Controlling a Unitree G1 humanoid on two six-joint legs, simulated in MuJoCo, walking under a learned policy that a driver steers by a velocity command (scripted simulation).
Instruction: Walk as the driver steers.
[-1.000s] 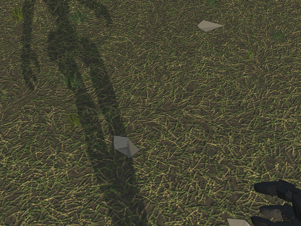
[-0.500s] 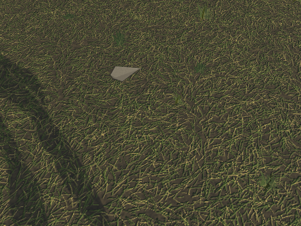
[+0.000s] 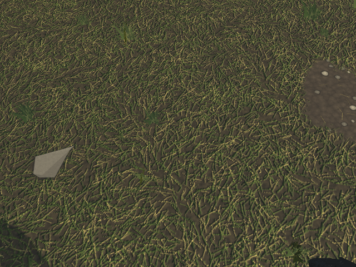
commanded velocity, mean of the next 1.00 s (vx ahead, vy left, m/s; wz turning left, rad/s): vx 0.05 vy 0.00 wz -0.08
